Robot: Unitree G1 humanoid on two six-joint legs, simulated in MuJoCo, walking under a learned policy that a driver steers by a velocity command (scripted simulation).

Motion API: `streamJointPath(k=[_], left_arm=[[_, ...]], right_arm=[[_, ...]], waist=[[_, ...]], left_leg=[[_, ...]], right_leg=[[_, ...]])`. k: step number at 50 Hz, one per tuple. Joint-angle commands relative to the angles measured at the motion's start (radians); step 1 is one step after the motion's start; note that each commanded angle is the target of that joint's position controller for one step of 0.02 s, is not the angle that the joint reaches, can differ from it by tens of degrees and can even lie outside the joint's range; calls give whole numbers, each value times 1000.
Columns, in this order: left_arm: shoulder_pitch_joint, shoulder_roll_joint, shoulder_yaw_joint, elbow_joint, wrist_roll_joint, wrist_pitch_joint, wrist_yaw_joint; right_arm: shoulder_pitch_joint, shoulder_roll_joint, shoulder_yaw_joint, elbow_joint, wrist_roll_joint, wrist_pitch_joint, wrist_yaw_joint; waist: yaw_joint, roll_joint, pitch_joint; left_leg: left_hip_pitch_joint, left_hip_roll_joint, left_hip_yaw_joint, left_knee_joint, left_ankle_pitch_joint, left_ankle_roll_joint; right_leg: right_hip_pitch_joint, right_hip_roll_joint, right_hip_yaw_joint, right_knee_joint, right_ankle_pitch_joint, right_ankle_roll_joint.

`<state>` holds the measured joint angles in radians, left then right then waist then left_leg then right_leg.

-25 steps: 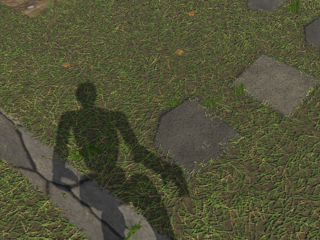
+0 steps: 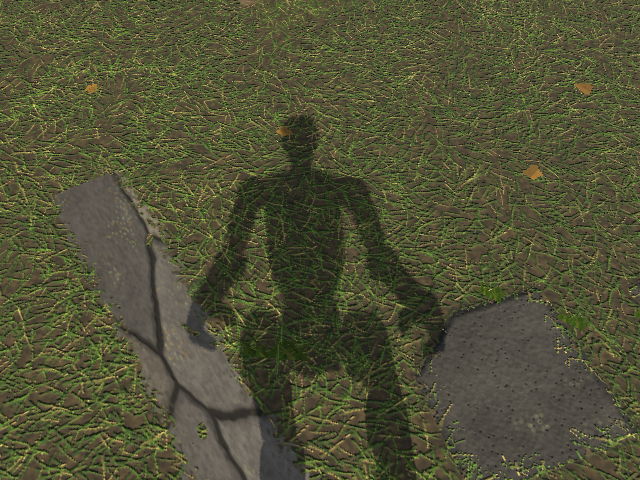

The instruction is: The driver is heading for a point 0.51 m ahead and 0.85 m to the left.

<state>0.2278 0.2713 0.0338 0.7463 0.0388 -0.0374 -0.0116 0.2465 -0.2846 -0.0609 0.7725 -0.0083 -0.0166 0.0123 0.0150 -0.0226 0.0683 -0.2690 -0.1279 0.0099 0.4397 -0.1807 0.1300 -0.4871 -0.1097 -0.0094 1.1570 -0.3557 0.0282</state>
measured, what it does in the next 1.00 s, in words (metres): walks ahead, turning left: right foot, then left foot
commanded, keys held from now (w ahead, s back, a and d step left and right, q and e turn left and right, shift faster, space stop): w+q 1.00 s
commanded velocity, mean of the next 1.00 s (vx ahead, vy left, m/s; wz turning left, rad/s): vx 0.50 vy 0.00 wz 0.60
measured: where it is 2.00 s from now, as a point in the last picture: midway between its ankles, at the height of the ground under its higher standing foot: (160, 275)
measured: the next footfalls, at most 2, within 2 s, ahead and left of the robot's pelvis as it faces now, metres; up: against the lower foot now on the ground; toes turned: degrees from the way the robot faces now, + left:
right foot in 0.36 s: +0.40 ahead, -0.11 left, +0.00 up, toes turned +14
left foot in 0.88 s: +0.56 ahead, +0.20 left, +0.00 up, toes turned +34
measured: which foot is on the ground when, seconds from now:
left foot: down 0.00-0.38, up 0.40-0.86, down 0.88-1.00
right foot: up 0.00-0.34, down 0.36-0.88, up 0.90-1.00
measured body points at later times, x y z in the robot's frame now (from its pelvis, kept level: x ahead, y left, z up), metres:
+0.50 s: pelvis +0.29 -0.03 +0.00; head +0.32 -0.04 +0.45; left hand +0.36 +0.26 -0.09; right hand +0.42 -0.30 -0.13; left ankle +0.16 +0.05 -0.65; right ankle +0.36 -0.12 -0.74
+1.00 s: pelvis +0.51 +0.11 -0.01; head +0.54 +0.15 +0.44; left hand +0.41 +0.37 -0.14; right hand +0.79 -0.02 -0.11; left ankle +0.53 +0.18 -0.74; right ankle +0.49 -0.07 -0.64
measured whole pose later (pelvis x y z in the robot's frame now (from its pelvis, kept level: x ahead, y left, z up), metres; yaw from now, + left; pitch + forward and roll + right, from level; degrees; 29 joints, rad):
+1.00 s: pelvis +0.51 +0.11 -0.01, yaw +36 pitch +1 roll +0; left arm 0.29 0.27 0.03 0.78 0.02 -0.04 -0.01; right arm 0.17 -0.28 -0.05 0.73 -0.02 -0.01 0.02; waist 0.04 -0.02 0.07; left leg -0.36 -0.11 0.03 0.54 -0.19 0.12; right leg -0.36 -0.09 -0.04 1.21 -0.39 0.02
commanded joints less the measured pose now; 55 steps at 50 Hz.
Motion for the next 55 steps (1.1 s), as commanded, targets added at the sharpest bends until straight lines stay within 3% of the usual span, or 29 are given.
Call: streamJointPath(k=[1, 6, 12, 15, 17, 18, 19, 20, 21, 22, 23, 25, 27, 31, 35, 38, 40, 42, 43, 44, 45, 46, 47, 48, 49, 51, 55], left_arm=[[76, 89, 24, -42, 12, 23, -6], [-127, 81, 20, -104, 6, 24, -8], [-296, 80, 8, -167, -7, 4, -17], [-239, 104, 13, -164, -12, -8, -11], [-37, 145, 33, -104, -12, -20, 9], [107, 194, 48, -80, 2, -33, 24], [217, 281, 68, -86, 28, -33, 39], [153, 289, 72, -85, 12, -19, 32], [74, 188, 54, -99, 1, -11, 28], [31, 117, 37, -98, -6, -12, 23], [9, 92, 28, -90, -4, -15, 22], [31, 93, 27, -57, -10, -31, 21], [62, 100, 32, -35, -20, -53, 11], [96, 104, 37, -1, -23, -60, 7], [118, 115, 40, 23, -23, -58, 7], [159, 144, 47, 47, -23, -50, 15], [182, 164, 51, 64, -22, -36, 21], [193, 196, 55, 76, -20, -19, 28], [185, 204, 54, 72, -24, -10, 29], [175, 194, 49, 51, -19, -8, 29], [214, 71, 21, -24, -23, -12, 8], [107, 141, 36, -65, -13, -15, 6], [21, 145, 35, -88, -19, -22, 3], [27, 121, 23, -80, -25, -33, 4], [41, 119, 23, -65, -19, -31, 6], [95, 117, 23, -47, 9, 4, 3], [38, 81, 17, -58, 7, 29, -11]], right_arm=[[39, -134, -34, -47, 7, -34, -2], [143, -145, -40, -16, 6, -39, 0], [243, -160, -44, 9, -3, -39, -15], [200, -181, -49, 0, -7, -37, -26], [145, -195, -50, -9, -3, -43, -17], [139, -162, -40, -17, 6, -51, -7], [185, -64, -17, -57, 34, -56, -7], [244, -96, -17, -69, 10, -50, -10], [213, -131, -23, -32, -14, -33, -14], [151, -126, -21, -29, -20, -27, -3], [127, -106, -19, -32, -19, -20, 6], [115, -91, -15, -34, -30, 1, 24], [77, -78, -11, -54, -28, 13, 37], [-58, -58, 0, -105, -30, 14, 53], [-199, -24, 20, -150, -24, 6, 72], [-268, -29, 23, -176, -30, 7, 79], [-276, -41, 18, -183, -38, 9, 74], [-191, -64, 4, -163, -45, 7, 60], [-59, -83, -9, -123, -49, -2, 50], [123, -137, -35, -65, -57, -7, 33], [131, -254, -64, -74, -46, -2, 16], [169, -277, -72, -101, -12, 8, 8], [152, -249, -67, -73, -6, 11, -3], [112, -196, -55, -59, 1, 6, -10], [67, -159, -43, -58, -1, -2, -13], [13, -120, -27, -66, 6, -17, -11], [71, -132, -30, -34, 3, -40, -2]], waist=[[20, 45, -93], [-47, 65, -26], [-111, 82, -19], [-65, 105, -26], [35, 80, -111], [102, 16, -215], [112, -160, -363], [33, -289, -380], [7, -113, -222], [8, -14, -120], [-7, -21, -77], [-20, -79, -50], [-23, -80, -56], [-9, -66, -30], [18, -67, -4], [34, -66, 15], [29, -68, 8], [-14, -83, -61], [-75, -64, -139], [-154, 7, -246], [-95, 254, -350], [-144, 195, -415], [-137, 105, -274], [-93, 64, -167], [-45, 29, -111], [15, 47, -106], [7, 46, -74]], left_leg=[[107, 253, -292, -214, 319, 163], [143, 231, -324, -250, 215, 133], [268, 242, -368, -157, 376, 109], [244, 252, -401, -96, 448, 62], [169, 194, -370, 104, 603, 14], [63, 126, -317, 335, 483, -12], [-175, 8, -196, 647, -3, -47], [-330, -15, -154, 784, -363, -50], [-372, 68, -154, 842, -278, -48], [-354, 100, -134, 810, -203, -54], [-331, 129, -120, 764, -169, -60], [-301, 154, -98, 735, -148, -73], [-328, 161, -90, 722, -112, -76], [-433, 182, -65, 620, 11, -93], [-368, 184, 9, 368, 156, -87], [-325, 175, 63, 249, 112, -58], [-286, 141, 96, 198, 25, -27], [-157, 67, 128, 163, -83, 17], [7, 26, 127, 106, -77, 46], [268, 74, 19, 60, -104, 89], [587, 393, -477, 12, -212, 202], [626, 481, -803, -129, -108, 270], [559, 443, -610, -129, 29, 244], [412, 407, -495, -134, 161, 216], [297, 349, -413, -147, 255, 176], [168, 285, -330, -175, 345, 156], [103, 247, -283, -247, 290, 152]], right_leg=[[-88, -14, 13, -73, 53, 20], [-203, 1, 17, -289, 249, 37], [-198, 66, 19, -489, 312, 15], [-25, 99, 31, -591, 252, -18], [281, 143, 5, -667, 205, -54], [513, 33, 104, -701, 146, -93], [768, -248, 466, -764, -74, -159], [745, -349, 806, -878, -92, -230], [603, -316, 694, -878, -170, -226], [481, -259, 529, -896, -111, -211], [410, -209, 400, -922, -6, -185], [345, -161, 243, -948, 189, -173], [356, -164, 166, -963, 337, -183], [398, -156, 21, -994, 449, -187], [395, -122, -111, -994, 473, -157], [454, -149, -151, -977, 522, -141], [520, -164, -184, -905, 700, -130], [565, -169, -220, -705, 1009, -121], [522, -159, -241, -513, 1029, -111], [352, -136, -251, -239, 820, -80], [-74, 2, -241, 103, -19, -21], [-231, 112, -44, 273, -197, -1], [-312, 48, 25, 254, -91, -14], [-273, 11, 22, 155, -17, -19], [-204, -15, 26, 69, 0, -18], [-85, -24, 32, -4, -2, 1], [-106, -16, 1, -139, 116, 21]])
Velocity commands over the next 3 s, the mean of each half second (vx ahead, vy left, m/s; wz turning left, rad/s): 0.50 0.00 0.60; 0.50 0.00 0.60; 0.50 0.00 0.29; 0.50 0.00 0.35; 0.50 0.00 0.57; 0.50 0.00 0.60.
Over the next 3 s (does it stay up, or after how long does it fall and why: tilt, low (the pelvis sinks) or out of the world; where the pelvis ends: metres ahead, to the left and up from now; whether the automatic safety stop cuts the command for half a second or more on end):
stays up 1.17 0.95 -0.01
